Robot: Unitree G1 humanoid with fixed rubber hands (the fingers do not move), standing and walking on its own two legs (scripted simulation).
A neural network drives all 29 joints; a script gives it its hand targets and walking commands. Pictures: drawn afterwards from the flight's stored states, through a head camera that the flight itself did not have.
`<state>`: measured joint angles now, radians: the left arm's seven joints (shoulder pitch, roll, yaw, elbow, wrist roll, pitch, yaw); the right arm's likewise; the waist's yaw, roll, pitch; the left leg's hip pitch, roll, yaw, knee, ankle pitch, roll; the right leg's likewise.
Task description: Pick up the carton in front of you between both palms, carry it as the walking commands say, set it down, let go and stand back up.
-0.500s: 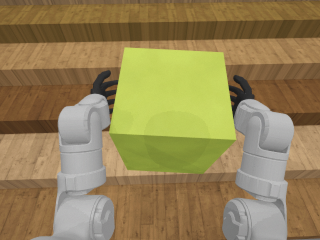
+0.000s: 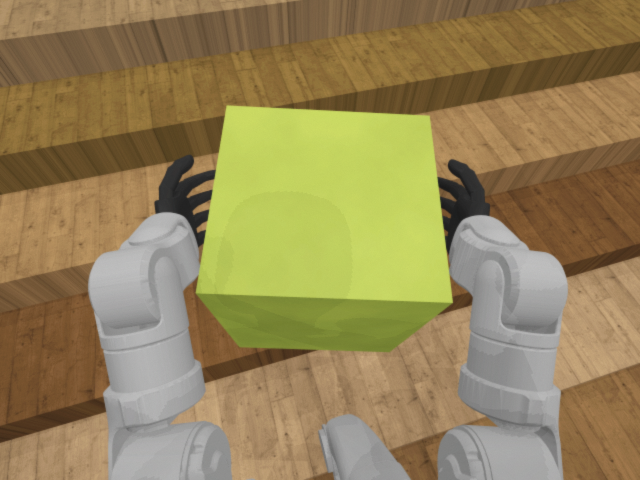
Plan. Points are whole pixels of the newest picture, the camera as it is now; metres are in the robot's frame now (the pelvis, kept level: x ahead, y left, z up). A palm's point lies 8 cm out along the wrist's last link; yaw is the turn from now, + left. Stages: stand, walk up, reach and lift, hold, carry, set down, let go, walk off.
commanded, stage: carry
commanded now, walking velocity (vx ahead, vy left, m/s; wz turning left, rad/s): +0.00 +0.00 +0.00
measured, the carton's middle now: (320, 248) +0.38 -0.06 +0.05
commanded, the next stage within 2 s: none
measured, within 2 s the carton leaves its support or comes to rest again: neither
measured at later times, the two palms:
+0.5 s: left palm out of the picture +0.60 +0.16 +0.31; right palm out of the picture +0.65 -0.14 +0.32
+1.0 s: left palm out of the picture +0.67 +0.13 +0.28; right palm out of the picture +0.68 -0.17 +0.28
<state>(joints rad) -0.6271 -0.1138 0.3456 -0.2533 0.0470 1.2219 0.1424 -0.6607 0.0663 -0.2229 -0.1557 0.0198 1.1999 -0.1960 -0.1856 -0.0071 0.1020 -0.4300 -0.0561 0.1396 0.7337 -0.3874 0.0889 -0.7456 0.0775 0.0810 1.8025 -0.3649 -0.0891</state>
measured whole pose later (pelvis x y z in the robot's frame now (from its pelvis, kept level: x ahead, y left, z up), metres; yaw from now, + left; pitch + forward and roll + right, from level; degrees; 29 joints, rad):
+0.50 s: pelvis +0.25 -0.05 +0.14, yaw +3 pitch +3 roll -1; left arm -0.87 -0.04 0.29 0.05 0.01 1.29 0.21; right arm -0.87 0.05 -0.43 -0.01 -0.12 1.32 -0.12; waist 0.12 -0.03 0.03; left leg -0.55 -0.03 0.03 0.91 -0.37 0.06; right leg -0.46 0.04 -0.18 0.58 -0.15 -0.15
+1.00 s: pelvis +0.33 -0.02 +0.15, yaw +1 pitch +3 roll +0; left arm -0.60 -0.09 0.28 0.08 0.07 1.16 0.17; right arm -0.62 0.07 -0.28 0.12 -0.08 1.16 -0.13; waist 0.00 0.00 -0.08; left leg -0.25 -0.05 0.10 0.51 -0.31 0.08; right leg -0.29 0.02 -0.12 0.53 -0.29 -0.07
